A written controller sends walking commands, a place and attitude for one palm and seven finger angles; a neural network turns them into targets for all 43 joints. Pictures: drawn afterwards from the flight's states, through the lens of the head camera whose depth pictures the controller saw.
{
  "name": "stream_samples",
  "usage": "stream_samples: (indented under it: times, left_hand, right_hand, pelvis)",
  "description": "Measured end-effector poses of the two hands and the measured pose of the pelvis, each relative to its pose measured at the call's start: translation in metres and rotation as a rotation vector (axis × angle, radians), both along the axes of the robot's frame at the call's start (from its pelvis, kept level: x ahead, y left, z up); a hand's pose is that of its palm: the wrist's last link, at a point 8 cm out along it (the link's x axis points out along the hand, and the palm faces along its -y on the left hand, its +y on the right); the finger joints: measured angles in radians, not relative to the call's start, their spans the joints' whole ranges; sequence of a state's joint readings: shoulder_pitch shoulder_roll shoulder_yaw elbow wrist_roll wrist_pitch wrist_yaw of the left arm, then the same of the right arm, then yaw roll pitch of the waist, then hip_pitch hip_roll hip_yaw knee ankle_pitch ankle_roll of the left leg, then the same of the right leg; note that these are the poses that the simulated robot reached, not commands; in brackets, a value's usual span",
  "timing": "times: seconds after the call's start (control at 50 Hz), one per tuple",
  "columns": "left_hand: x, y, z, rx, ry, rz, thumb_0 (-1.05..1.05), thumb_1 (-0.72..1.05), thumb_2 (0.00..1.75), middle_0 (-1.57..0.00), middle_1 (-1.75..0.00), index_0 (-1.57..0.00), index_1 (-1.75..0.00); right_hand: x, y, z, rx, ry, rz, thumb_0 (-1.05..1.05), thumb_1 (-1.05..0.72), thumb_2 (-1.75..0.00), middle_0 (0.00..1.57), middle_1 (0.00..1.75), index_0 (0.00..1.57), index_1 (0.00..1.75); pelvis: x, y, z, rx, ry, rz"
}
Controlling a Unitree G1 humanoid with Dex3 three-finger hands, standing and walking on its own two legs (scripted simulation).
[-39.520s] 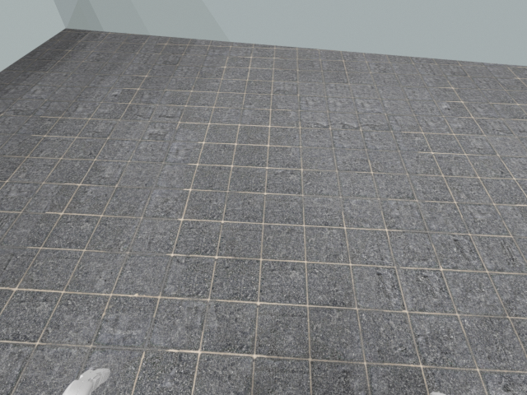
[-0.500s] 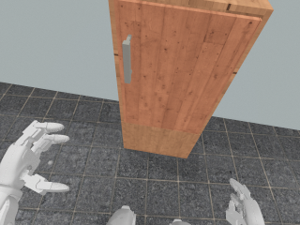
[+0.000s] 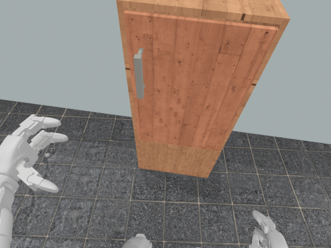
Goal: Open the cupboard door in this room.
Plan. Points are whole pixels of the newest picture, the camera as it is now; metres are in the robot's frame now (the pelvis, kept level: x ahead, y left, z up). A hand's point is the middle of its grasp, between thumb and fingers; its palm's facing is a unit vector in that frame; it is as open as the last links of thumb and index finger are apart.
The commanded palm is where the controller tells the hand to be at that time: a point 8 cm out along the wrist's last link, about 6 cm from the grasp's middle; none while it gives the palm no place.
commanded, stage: raise the hand with hooked fingers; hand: left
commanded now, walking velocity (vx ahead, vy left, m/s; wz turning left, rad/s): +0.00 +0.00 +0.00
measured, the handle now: (140, 74) +0.60 +0.12 +0.07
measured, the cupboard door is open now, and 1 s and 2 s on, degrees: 0 0 0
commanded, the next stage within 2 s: move the hooked fingers beside the handle in 0.42 s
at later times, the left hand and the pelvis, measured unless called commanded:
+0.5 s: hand (52, 156) +0.29 +0.26 +0.08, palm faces -0.05 -1.00 -0.04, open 14.0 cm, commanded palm +0.26 +0.31 +0.08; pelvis +0.00 -0.01 +0.00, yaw +0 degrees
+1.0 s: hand (80, 126) +0.37 +0.24 +0.08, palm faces -0.06 -1.00 -0.02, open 14.0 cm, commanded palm +0.35 +0.29 +0.08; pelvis +0.01 -0.02 +0.00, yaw -1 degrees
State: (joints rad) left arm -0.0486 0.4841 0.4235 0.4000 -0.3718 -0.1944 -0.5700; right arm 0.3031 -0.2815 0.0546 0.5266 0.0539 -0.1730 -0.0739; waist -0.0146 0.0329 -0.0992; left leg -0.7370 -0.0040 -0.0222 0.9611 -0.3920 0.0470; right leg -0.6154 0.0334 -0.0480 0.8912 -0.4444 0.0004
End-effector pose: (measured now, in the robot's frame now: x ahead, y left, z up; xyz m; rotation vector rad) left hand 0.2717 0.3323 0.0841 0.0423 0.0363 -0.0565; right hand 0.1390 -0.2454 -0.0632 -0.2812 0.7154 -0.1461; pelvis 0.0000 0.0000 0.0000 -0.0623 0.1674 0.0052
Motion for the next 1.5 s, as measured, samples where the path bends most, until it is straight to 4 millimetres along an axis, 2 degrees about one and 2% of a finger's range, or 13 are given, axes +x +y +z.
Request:
stream_samples:
  times: [0.1,0.22,0.36,0.48,0.62,0.74,0.84,0.92,1.06,1.28,1.5]
  left_hand:
    - [0.000,-0.009,-0.002,-0.009,-0.001,-0.025,-0.01,-0.50,0.30,-0.30,-1.20,-0.30,-1.19]
    - [-0.001,-0.010,-0.006,-0.024,-0.031,0.011,-0.01,-0.50,0.30,-0.30,-1.20,-0.30,-1.20]
    - [-0.004,-0.015,-0.003,0.003,-0.029,-0.007,-0.01,-0.50,0.30,-0.30,-1.20,-0.30,-1.20]
    - [-0.003,-0.013,0.001,-0.003,-0.022,0.006,-0.01,-0.50,0.30,-0.31,-1.20,-0.30,-1.20]
    - [0.001,-0.018,-0.003,-0.015,-0.017,-0.002,-0.01,-0.50,0.30,-0.30,-1.20,-0.30,-1.20]
    - [0.028,-0.029,-0.010,-0.030,-0.022,-0.011,-0.01,-0.50,0.30,-0.30,-1.20,-0.30,-1.20]
    - [0.055,-0.047,-0.004,-0.016,-0.039,-0.051,-0.01,-0.50,0.30,-0.30,-1.20,-0.30,-1.20]
    - [0.073,-0.049,-0.001,-0.021,-0.024,-0.040,-0.01,-0.50,0.30,-0.31,-1.20,-0.30,-1.20]
    - [0.091,-0.040,-0.005,-0.017,0.001,0.003,-0.01,-0.50,0.30,-0.30,-1.20,-0.30,-1.20]
    - [0.124,-0.055,-0.013,-0.038,-0.006,-0.036,-0.01,-0.50,0.30,-0.30,-1.20,-0.30,-1.20]
    - [0.161,-0.066,-0.006,-0.036,-0.016,-0.025,-0.01,-0.50,0.30,-0.30,-1.20,-0.30,-1.20]
  right_hand:
    - [-0.002,-0.006,0.003,-0.006,-0.003,-0.007,0.01,-0.90,-0.90,0.20,0.30,0.21,0.30]
    - [0.001,-0.010,0.004,-0.015,0.001,-0.001,0.01,-0.90,-0.90,0.20,0.30,0.21,0.30]
    - [0.006,-0.009,0.004,-0.001,-0.014,0.003,0.01,-0.90,-0.90,0.20,0.30,0.21,0.30]
    - [0.011,-0.006,0.002,0.015,-0.023,0.010,0.01,-0.90,-0.90,0.20,0.30,0.21,0.30]
    - [0.011,-0.008,-0.001,0.012,-0.014,0.019,0.01,-0.90,-0.90,0.20,0.30,0.21,0.30]
    - [0.004,-0.014,-0.008,-0.013,0.030,0.010,0.01,-0.90,-0.90,0.20,0.30,0.21,0.30]
    - [-0.006,-0.019,-0.012,-0.010,0.064,-0.025,0.01,-0.90,-0.90,0.20,0.30,0.21,0.30]
    - [-0.016,-0.022,-0.015,0.001,0.099,-0.059,0.01,-0.90,-0.90,0.20,0.30,0.21,0.30]
    - [-0.034,-0.030,-0.022,0.002,0.185,-0.096,0.01,-0.90,-0.90,0.20,0.30,0.21,0.30]
    - [-0.048,-0.035,-0.030,-0.017,0.277,-0.131,0.01,-0.90,-0.90,0.20,0.30,0.21,0.30]
    - [-0.067,-0.031,-0.036,-0.001,0.339,-0.165,0.01,-0.90,-0.90,0.20,0.30,0.21,0.30]
  pelvis:
    - [0.002,-0.001,0.002,0.005,0.003,-0.008]
    - [0.002,-0.005,0.000,0.006,0.004,-0.007]
    - [0.002,-0.007,0.001,0.005,-0.001,-0.003]
    - [0.002,-0.009,0.001,0.008,-0.001,-0.002]
    - [0.001,-0.011,0.000,0.009,0.003,0.002]
    - [-0.002,-0.013,-0.003,0.009,0.013,0.008]
    - [0.001,-0.013,-0.003,0.013,0.024,-0.002]
    - [0.005,-0.014,-0.002,0.020,0.032,-0.017]
    - [0.010,-0.016,-0.002,0.022,0.053,-0.025]
    - [0.012,-0.014,-0.006,0.016,0.082,-0.022]
    - [0.011,-0.012,-0.009,0.016,0.105,-0.034]
